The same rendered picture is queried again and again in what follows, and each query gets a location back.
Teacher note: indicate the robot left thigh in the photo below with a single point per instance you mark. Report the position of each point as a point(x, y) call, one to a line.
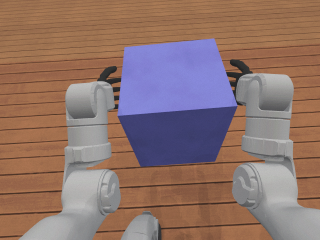
point(142, 227)

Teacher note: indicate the robot left hand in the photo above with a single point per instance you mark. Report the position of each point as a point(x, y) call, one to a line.
point(103, 77)

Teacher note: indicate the left robot forearm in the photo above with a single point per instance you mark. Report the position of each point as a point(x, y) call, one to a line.
point(87, 106)

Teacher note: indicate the left robot upper arm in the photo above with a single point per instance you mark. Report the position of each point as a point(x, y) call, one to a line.
point(88, 197)

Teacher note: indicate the right robot forearm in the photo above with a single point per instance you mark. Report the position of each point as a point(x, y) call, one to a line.
point(268, 99)

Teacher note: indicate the carton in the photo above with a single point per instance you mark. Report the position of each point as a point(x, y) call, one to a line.
point(176, 103)

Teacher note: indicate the robot left shin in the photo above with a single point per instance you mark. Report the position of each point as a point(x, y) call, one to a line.
point(147, 213)

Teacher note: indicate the right robot upper arm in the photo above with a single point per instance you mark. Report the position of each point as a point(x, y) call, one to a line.
point(269, 192)

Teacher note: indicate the robot right hand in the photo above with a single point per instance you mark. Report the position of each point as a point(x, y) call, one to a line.
point(243, 68)

